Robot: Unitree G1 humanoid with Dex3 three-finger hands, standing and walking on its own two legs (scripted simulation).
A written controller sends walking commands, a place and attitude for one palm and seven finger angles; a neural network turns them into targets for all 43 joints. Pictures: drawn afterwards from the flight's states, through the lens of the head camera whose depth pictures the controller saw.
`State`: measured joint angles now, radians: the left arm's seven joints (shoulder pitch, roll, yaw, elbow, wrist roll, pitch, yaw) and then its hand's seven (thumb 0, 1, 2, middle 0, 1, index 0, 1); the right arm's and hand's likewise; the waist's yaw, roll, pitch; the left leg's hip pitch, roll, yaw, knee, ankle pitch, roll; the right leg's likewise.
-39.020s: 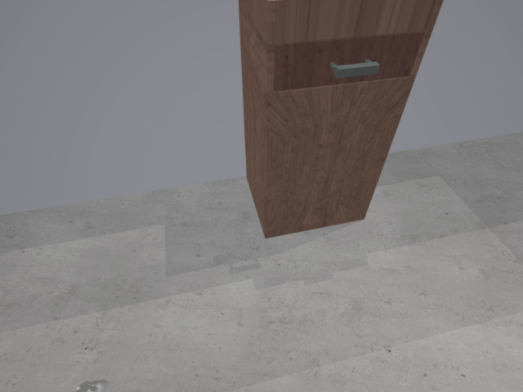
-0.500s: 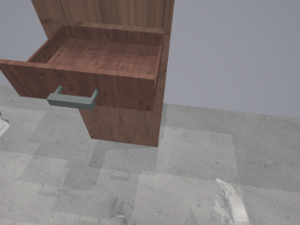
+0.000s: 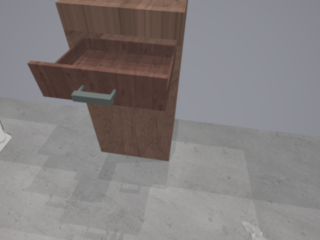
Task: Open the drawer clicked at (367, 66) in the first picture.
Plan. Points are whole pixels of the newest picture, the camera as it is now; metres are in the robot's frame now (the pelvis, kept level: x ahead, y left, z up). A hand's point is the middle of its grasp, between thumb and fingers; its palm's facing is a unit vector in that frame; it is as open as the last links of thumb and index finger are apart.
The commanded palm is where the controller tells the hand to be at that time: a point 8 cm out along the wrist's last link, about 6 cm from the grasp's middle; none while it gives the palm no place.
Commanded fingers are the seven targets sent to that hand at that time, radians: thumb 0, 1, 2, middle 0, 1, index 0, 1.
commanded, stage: stop stepping back and stand still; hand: left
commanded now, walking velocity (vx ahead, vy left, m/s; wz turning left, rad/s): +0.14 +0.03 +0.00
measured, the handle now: (95, 94) +0.55 +0.25 +0.07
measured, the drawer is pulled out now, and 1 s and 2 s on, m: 0.29 0.29 0.29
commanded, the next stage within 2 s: let the arm hang, fingers relaxed in 0.22 s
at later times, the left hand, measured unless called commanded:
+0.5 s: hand (79, 214) +0.20 +0.22 -0.05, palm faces +0.10 -0.93 -0.36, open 7.4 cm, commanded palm none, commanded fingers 0.00 0.90 0.90 -0.20 -0.30 -0.20 -0.30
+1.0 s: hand out of the picture -0.03 +0.20 -0.15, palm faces +0.01 -0.96 -0.28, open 7.3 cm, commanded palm none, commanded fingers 0.00 0.90 0.90 -0.20 -0.30 -0.20 -0.30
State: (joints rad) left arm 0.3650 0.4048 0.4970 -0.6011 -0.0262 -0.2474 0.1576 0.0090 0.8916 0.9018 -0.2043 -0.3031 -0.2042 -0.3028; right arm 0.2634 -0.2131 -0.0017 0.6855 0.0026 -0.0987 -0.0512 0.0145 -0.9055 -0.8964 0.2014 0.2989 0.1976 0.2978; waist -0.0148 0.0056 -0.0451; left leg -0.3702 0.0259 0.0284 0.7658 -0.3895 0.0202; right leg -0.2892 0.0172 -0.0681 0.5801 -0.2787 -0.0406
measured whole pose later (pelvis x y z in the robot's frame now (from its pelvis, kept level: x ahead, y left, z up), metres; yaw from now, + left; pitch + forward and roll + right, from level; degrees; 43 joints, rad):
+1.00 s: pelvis -0.01 +0.00 +0.02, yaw -1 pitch -2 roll +0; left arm 0.32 0.20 0.01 1.10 0.01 0.02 0.03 0.00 0.92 0.90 -0.20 -0.30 -0.19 -0.30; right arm 0.31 -0.16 -0.01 1.08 -0.02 0.03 -0.02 0.01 -0.91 -0.90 0.20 0.30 0.19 0.30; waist 0.00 0.05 0.07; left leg -0.19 0.02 0.08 0.42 -0.19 0.01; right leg -0.18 -0.03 -0.07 0.42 -0.20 0.00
